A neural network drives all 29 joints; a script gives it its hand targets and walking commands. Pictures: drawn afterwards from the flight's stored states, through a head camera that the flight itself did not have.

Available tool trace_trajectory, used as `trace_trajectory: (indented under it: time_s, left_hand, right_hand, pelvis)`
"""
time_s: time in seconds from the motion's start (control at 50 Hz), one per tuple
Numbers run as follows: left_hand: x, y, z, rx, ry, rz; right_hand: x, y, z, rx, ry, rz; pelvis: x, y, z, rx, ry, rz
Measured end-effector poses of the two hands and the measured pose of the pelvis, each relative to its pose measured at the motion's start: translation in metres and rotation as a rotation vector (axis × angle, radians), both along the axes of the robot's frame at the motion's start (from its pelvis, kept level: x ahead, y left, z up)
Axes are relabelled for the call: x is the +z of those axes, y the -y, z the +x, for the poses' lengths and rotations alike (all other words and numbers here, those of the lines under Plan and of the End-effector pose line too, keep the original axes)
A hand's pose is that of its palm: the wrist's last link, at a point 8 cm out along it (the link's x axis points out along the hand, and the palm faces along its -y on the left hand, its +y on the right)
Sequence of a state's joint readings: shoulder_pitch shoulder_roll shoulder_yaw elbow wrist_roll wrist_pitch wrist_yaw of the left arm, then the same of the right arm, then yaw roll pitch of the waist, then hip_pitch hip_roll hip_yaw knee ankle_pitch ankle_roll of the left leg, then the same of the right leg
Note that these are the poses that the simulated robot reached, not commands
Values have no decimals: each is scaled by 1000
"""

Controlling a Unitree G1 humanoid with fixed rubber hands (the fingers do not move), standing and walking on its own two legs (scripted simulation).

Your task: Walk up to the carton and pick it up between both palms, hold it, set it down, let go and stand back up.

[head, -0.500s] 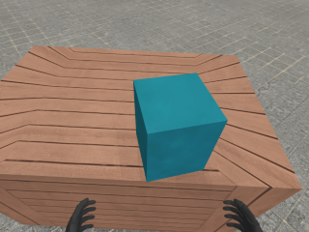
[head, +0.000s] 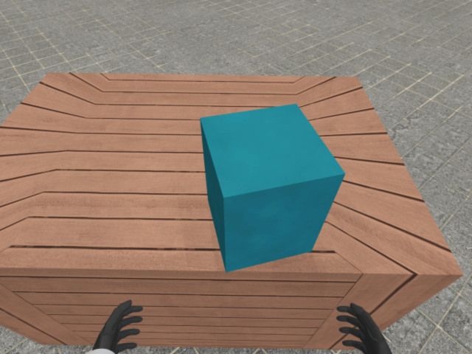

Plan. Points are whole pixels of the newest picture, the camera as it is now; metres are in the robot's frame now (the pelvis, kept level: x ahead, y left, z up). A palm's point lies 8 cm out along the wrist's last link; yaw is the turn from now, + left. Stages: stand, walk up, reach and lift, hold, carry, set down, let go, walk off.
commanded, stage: let go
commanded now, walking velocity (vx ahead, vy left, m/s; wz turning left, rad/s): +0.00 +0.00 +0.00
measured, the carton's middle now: (260, 190) +0.41 -0.04 +0.03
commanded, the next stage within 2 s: stand in 0.24 s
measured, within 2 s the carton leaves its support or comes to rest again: neither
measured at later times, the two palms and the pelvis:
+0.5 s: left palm out of the picture +0.09 +0.24 -0.10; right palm out of the picture +0.09 -0.28 -0.09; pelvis -0.01 -0.02 -0.01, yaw +1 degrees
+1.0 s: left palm out of the picture +0.00 +0.27 -0.13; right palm out of the picture -0.01 -0.25 -0.11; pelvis -0.05 +0.01 -0.01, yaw +1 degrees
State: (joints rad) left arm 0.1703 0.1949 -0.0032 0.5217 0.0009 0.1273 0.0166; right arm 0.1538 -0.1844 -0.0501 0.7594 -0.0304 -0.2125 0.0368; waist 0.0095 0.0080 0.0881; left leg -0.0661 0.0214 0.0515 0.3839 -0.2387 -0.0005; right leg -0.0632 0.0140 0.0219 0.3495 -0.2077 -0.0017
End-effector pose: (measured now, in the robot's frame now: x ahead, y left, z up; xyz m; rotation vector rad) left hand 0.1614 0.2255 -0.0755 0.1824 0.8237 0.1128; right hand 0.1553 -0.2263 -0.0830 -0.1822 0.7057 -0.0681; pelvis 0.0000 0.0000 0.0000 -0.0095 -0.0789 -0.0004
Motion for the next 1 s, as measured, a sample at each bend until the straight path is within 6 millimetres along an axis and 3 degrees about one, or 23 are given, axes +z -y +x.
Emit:
trace_trajectory:
  time_s: [0.3,0.5,0.72,0.86,1.0]
  left_hand:
    - [-4,13,-13,17,25,-9]
    - [-26,-12,-70,45,-66,41]
    - [-42,-22,-114,42,-163,31]
    - [-49,-29,-135,36,-207,25]
    - [-54,-40,-159,47,-258,32]
  right_hand:
    - [5,21,-3,-11,8,-32]
    - [-11,52,-65,-93,-169,-95]
    - [-24,44,-134,-109,-311,-104]
    - [-28,32,-158,-109,-350,-99]
    - [-31,23,-167,-104,-362,-96]
  pelvis:
    - [-2,16,-8,9,-11,6]
    - [-7,16,-14,21,-30,-4]
    - [-8,6,-34,21,-22,-4]
    - [-10,-4,-44,20,-23,-2]
    - [-11,-12,-50,20,-29,1]
